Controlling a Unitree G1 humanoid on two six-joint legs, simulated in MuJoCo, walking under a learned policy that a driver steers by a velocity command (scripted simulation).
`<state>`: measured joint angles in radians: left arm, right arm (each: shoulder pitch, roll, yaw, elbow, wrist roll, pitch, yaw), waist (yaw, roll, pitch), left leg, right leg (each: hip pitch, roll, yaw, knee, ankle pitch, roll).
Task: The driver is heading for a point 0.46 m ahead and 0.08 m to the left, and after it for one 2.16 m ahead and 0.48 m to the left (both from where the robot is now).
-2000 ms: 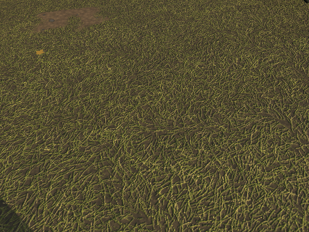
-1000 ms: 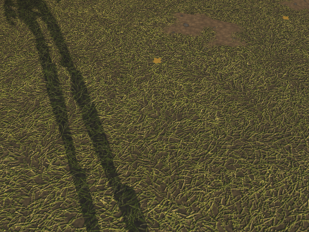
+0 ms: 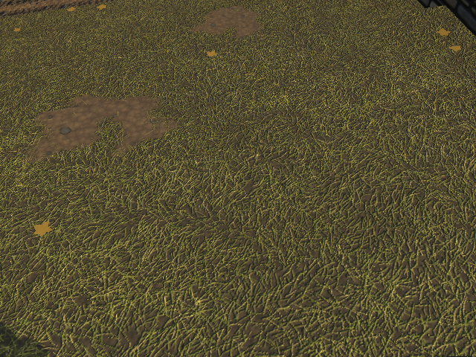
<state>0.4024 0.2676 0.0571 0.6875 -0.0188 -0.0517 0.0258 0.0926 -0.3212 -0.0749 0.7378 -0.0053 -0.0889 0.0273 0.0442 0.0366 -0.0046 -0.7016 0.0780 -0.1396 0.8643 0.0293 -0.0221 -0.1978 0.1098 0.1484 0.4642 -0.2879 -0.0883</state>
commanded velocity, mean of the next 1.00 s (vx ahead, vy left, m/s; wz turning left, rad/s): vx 0.50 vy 0.00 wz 0.09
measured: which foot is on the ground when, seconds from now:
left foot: up 0.00-0.28, down 0.30-0.74, up 0.76-1.00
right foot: down 0.00-0.30, up 0.32-0.70, down 0.72-1.00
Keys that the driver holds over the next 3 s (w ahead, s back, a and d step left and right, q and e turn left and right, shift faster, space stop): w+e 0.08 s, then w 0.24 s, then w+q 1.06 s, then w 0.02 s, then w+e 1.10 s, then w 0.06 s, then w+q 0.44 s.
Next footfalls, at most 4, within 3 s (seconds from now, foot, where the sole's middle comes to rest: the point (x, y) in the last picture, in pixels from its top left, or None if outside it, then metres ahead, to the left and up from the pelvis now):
0.30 left None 0.34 0.21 -0.94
0.72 right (267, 339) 0.61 0.02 -0.94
1.16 left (178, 313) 0.69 0.31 -0.94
1.72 right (209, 225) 1.15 0.26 -1.10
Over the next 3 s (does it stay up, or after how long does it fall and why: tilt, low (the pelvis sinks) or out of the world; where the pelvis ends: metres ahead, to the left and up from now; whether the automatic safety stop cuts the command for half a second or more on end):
stays up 1.65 0.31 -0.39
